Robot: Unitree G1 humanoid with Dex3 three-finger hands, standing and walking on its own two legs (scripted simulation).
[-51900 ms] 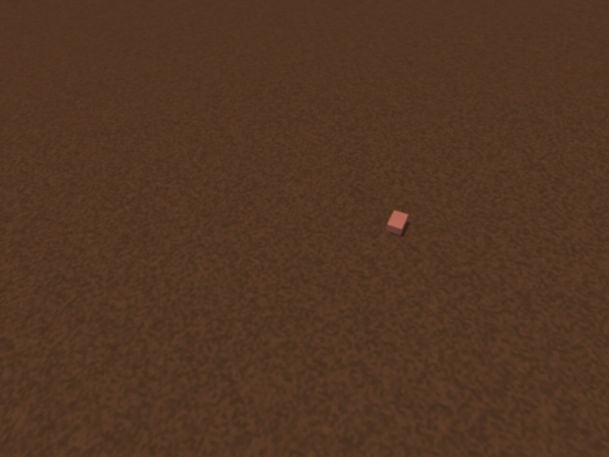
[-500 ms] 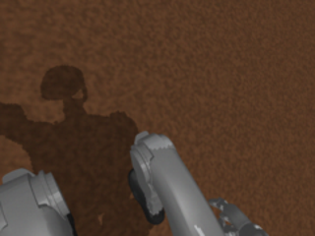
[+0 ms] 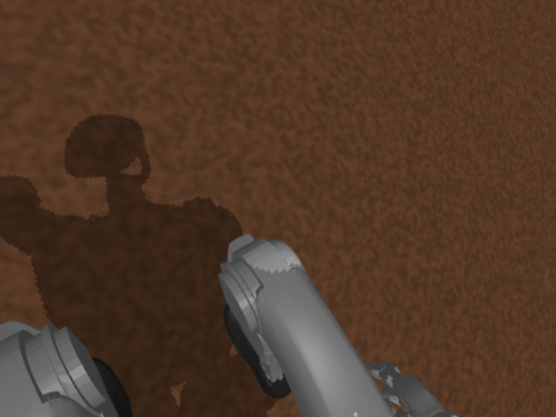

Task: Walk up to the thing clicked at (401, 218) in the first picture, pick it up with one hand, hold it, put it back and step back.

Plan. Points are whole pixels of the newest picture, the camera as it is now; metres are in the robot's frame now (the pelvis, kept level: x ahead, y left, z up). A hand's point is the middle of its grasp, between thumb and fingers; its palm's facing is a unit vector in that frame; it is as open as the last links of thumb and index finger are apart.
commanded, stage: rest palm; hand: left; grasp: from above
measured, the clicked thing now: out of the picture +0.53 +0.38 -0.30
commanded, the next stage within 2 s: none
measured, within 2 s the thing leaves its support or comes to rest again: neither
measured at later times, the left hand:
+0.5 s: hand out of the picture +0.48 +0.36 -0.22, palm faces -0.43 -0.10 -0.90, open 14.4 cm
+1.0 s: hand out of the picture +0.49 +0.35 -0.22, palm faces -0.44 -0.11 -0.89, open 14.2 cm
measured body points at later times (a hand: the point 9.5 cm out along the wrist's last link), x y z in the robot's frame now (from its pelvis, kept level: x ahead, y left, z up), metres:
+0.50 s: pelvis +0.00 +0.00 +0.00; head +0.28 +0.14 +0.32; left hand +0.50 +0.36 -0.17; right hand +0.06 -0.25 -0.06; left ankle +0.07 +0.14 -0.28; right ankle +0.10 -0.12 -0.28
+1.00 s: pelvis -0.01 +0.00 +0.00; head +0.28 +0.13 +0.32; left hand +0.51 +0.35 -0.17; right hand +0.05 -0.25 -0.06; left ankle +0.07 +0.14 -0.28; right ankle +0.10 -0.12 -0.28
